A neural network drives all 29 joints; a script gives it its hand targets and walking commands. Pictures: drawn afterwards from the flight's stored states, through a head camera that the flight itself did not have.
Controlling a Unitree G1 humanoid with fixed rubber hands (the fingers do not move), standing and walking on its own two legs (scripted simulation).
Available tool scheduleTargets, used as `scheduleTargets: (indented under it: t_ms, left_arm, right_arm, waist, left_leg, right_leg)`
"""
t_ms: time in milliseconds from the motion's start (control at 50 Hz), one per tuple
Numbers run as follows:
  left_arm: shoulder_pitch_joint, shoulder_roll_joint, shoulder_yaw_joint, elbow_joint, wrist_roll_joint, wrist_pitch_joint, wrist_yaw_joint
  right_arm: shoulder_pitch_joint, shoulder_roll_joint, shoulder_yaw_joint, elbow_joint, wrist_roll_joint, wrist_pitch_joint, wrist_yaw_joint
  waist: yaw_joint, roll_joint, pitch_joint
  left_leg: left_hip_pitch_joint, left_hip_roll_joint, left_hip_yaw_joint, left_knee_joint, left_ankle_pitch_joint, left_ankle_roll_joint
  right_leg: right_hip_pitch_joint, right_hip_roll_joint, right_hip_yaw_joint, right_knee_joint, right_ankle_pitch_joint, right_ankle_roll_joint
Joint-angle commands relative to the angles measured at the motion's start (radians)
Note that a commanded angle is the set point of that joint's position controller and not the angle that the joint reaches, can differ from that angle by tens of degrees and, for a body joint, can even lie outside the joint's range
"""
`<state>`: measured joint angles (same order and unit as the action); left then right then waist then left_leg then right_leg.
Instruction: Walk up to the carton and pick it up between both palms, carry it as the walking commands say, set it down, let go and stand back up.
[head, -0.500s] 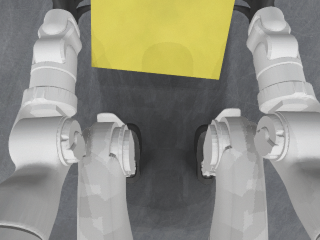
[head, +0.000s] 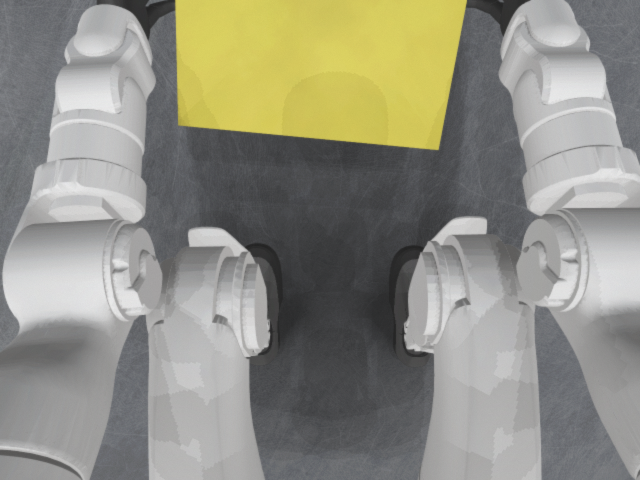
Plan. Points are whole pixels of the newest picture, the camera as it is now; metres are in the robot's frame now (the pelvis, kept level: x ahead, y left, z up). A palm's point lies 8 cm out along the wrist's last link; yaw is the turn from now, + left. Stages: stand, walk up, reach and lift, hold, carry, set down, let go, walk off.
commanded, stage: set down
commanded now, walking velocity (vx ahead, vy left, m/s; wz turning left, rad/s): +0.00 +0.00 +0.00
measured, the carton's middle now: (320, 4) +0.55 +0.01 -0.26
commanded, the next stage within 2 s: none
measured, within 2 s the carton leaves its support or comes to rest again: rests again in 0.14 s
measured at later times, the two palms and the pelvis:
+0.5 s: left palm (128, 11) +0.53 +0.20 -0.19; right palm out of the picture +0.53 -0.18 -0.19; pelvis +0.00 +0.00 -0.01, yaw +0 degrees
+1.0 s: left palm (122, 16) +0.53 +0.20 -0.19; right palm (526, 9) +0.53 -0.20 -0.20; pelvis +0.00 +0.00 -0.01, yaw -1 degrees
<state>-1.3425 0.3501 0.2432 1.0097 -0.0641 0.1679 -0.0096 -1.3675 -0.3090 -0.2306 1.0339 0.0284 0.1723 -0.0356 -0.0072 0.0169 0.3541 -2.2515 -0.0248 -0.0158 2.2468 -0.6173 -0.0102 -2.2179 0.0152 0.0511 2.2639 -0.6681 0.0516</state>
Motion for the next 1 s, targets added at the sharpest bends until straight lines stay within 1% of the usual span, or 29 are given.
scheduleTargets:
  t_ms: [0, 20, 80, 100, 140, 160, 260, 320, 380, 460, 520, 560, 580, 620, 640, 660, 700, 720, 760, 780, 820, 900, 940, 980]
  left_arm:
    - [-0.454, -0.763, -0.325, -0.094, -0.105, -0.062, -0.198]
    - [-0.454, -0.765, -0.327, -0.09, -0.107, -0.062, -0.199]
    - [-0.455, -0.765, -0.331, -0.089, -0.114, -0.064, -0.202]
    - [-0.458, -0.773, -0.334, -0.09, -0.118, -0.064, -0.203]
    - [-0.468, -0.77, -0.337, -0.099, -0.122, -0.067, -0.203]
    - [-0.473, -0.771, -0.342, -0.103, -0.126, -0.068, -0.203]
    - [-0.464, -0.774, -0.348, -0.099, -0.136, -0.07, -0.201]
    - [-0.454, -0.734, -0.339, -0.092, -0.134, -0.075, -0.192]
    - [-0.459, -0.674, -0.324, -0.09, -0.133, -0.083, -0.178]
    - [-0.433, -0.571, -0.29, -0.061, -0.124, -0.097, -0.15]
    - [-0.395, -0.466, -0.262, -0.023, -0.12, -0.11, -0.12]
    - [-0.363, -0.335, -0.229, -0.011, -0.114, -0.126, -0.083]
    - [-0.343, -0.267, -0.215, 0.0, -0.114, -0.134, -0.063]
    - [-0.284, -0.118, -0.177, 0.017, -0.113, -0.151, -0.019]
    - [-0.253, -0.04, -0.163, 0.032, -0.117, -0.159, 0.006]
    - [-0.226, 0.027, -0.16, 0.04, -0.123, -0.165, 0.028]
    - [-0.206, 0.066, -0.167, 0.069, -0.141, -0.17, 0.052]
    - [-0.202, 0.08, -0.172, 0.074, -0.144, -0.173, 0.059]
    - [-0.194, 0.102, -0.172, 0.071, -0.149, -0.178, 0.067]
    - [-0.194, 0.116, -0.17, 0.064, -0.151, -0.18, 0.07]
    - [-0.185, 0.133, -0.166, 0.061, -0.153, -0.181, 0.072]
    - [-0.166, 0.178, -0.144, 0.053, -0.146, -0.182, 0.074]
    - [-0.164, 0.201, -0.131, 0.045, -0.148, -0.181, 0.074]
    - [-0.16, 0.221, -0.119, 0.045, -0.145, -0.181, 0.074]
  right_arm:
    - [-0.316, 0.86, 0.236, -0.083, 0.165, -0.066, 0.199]
    - [-0.307, 0.861, 0.23, -0.074, 0.16, -0.065, 0.2]
    - [-0.289, 0.861, 0.222, -0.058, 0.155, -0.065, 0.2]
    - [-0.286, 0.862, 0.218, -0.059, 0.15, -0.066, 0.2]
    - [-0.28, 0.864, 0.216, -0.056, 0.151, -0.067, 0.2]
    - [-0.276, 0.869, 0.213, -0.049, 0.149, -0.067, 0.2]
    - [-0.272, 0.862, 0.213, -0.05, 0.153, -0.073, 0.199]
    - [-0.262, 0.834, 0.203, -0.043, 0.156, -0.077, 0.192]
    - [-0.258, 0.78, 0.187, -0.032, 0.157, -0.084, 0.176]
    - [-0.242, 0.68, 0.162, -0.014, 0.153, -0.099, 0.145]
    - [-0.223, 0.571, 0.141, -0.005, 0.153, -0.114, 0.115]
    - [-0.18, 0.448, 0.113, 0.016, 0.151, -0.126, 0.083]
    - [-0.157, 0.378, 0.099, 0.021, 0.149, -0.135, 0.063]
    - [-0.114, 0.225, 0.079, 0.023, 0.155, -0.149, 0.02]
    - [-0.09, 0.141, 0.069, 0.031, 0.162, -0.155, -0.004]
    - [-0.064, 0.064, 0.063, 0.038, 0.17, -0.161, -0.027]
    - [-0.047, 0.008, 0.065, 0.057, 0.179, -0.169, -0.053]
    - [-0.041, 0.0, 0.067, 0.061, 0.185, -0.171, -0.06]
    - [-0.034, -0.016, 0.072, 0.062, 0.195, -0.175, -0.065]
    - [-0.03, -0.027, 0.072, 0.057, 0.195, -0.176, -0.066]
    - [-0.029, -0.039, 0.075, 0.051, 0.203, -0.178, -0.068]
    - [-0.023, -0.082, 0.06, 0.034, 0.199, -0.179, -0.068]
    - [-0.031, -0.091, 0.063, 0.022, 0.204, -0.179, -0.068]
    - [-0.036, -0.107, 0.055, 0.011, 0.209, -0.178, -0.067]
  waist:
    - [-0.035, -0.029, -1.006]
    - [-0.045, -0.03, -1.002]
    - [-0.05, -0.02, -0.998]
    - [-0.059, -0.024, -1.002]
    - [-0.055, -0.017, -1.008]
    - [-0.061, -0.018, -1.012]
    - [-0.063, -0.009, -1.039]
    - [-0.056, -0.004, -1.049]
    - [-0.056, -0.007, -1.049]
    - [-0.053, -0.015, -1.046]
    - [-0.053, -0.016, -1.048]
    - [-0.051, -0.018, -1.054]
    - [-0.055, -0.017, -1.06]
    - [-0.051, -0.014, -1.074]
    - [-0.052, -0.014, -1.074]
    - [-0.056, -0.003, -1.078]
    - [-0.066, 0.004, -1.096]
    - [-0.068, 0.013, -1.102]
    - [-0.059, 0.017, -1.119]
    - [-0.062, 0.013, -1.125]
    - [-0.055, 0.013, -1.141]
    - [-0.055, 0.011, -1.16]
    - [-0.046, -0.003, -1.166]
    - [-0.041, 0.0, -1.169]
  left_leg:
    - [0.454, -0.05, 0.031, -0.16, 0.461, 0.011]
    - [0.451, -0.05, 0.031, -0.16, 0.461, 0.01]
    - [0.444, -0.049, 0.032, -0.153, 0.465, 0.008]
    - [0.448, -0.049, 0.028, -0.153, 0.47, 0.007]
    - [0.451, -0.049, 0.027, -0.149, 0.479, 0.006]
    - [0.453, -0.049, 0.026, -0.149, 0.481, 0.005]
    - [0.472, -0.048, 0.025, -0.137, 0.51, 0.0]
    - [0.485, -0.047, 0.028, -0.133, 0.52, -0.003]
    - [0.481, -0.045, 0.03, -0.136, 0.506, -0.006]
    - [0.48, -0.04, 0.031, -0.136, 0.501, -0.011]
    - [0.493, -0.035, 0.029, -0.138, 0.505, -0.014]
    - [0.5, -0.03, 0.032, -0.14, 0.504, -0.019]
    - [0.508, -0.028, 0.031, -0.139, 0.508, -0.021]
    - [0.525, -0.024, 0.03, -0.143, 0.515, -0.025]
    - [0.53, -0.021, 0.027, -0.147, 0.512, -0.025]
    - [0.545, -0.016, 0.024, -0.153, 0.51, -0.028]
    - [0.566, -0.009, 0.016, -0.152, 0.514, -0.031]
    - [0.581, -0.004, 0.011, -0.15, 0.522, -0.031]
    - [0.594, -0.001, 0.009, -0.147, 0.532, -0.03]
    - [0.604, 0.001, 0.006, -0.146, 0.539, -0.031]
    - [0.601, 0.004, 0.006, -0.143, 0.537, -0.029]
    - [0.612, 0.009, 0.005, -0.136, 0.546, -0.031]
    - [0.604, 0.012, 0.008, -0.136, 0.542, -0.029]
    - [0.607, 0.015, 0.008, -0.133, 0.539, -0.027]
  right_leg:
    - [0.344, 0.09, -0.109, -0.184, 0.514, -0.027]
    - [0.339, 0.09, -0.112, -0.184, 0.516, -0.027]
    - [0.334, 0.087, -0.109, -0.18, 0.521, -0.029]
    - [0.329, 0.086, -0.113, -0.177, 0.524, -0.029]
    - [0.33, 0.086, -0.109, -0.174, 0.53, -0.031]
    - [0.329, 0.084, -0.112, -0.17, 0.532, -0.03]
    - [0.332, 0.082, -0.116, -0.158, 0.551, -0.03]
    - [0.33, 0.078, -0.118, -0.154, 0.549, -0.027]
    - [0.345, 0.073, -0.12, -0.156, 0.544, -0.024]
    - [0.362, 0.066, -0.121, -0.158, 0.542, -0.018]
    - [0.372, 0.06, -0.122, -0.16, 0.542, -0.012]
    - [0.387, 0.053, -0.122, -0.163, 0.545, -0.006]
    - [0.394, 0.05, -0.12, -0.163, 0.551, -0.004]
    - [0.426, 0.044, -0.118, -0.168, 0.56, 0.002]
    - [0.43, 0.039, -0.118, -0.171, 0.558, 0.005]
    - [0.432, 0.036, -0.117, -0.173, 0.554, 0.007]
    - [0.431, 0.032, -0.113, -0.174, 0.553, 0.008]
    - [0.419, 0.031, -0.109, -0.171, 0.553, 0.009]
    - [0.414, 0.029, -0.104, -0.169, 0.554, 0.009]
    - [0.407, 0.028, -0.103, -0.166, 0.555, 0.009]
    - [0.417, 0.025, -0.1, -0.163, 0.559, 0.008]
    - [0.413, 0.02, -0.1, -0.157, 0.562, 0.01]
    - [0.427, 0.016, -0.099, -0.156, 0.565, 0.01]
    - [0.426, 0.014, -0.098, -0.154, 0.561, 0.011]
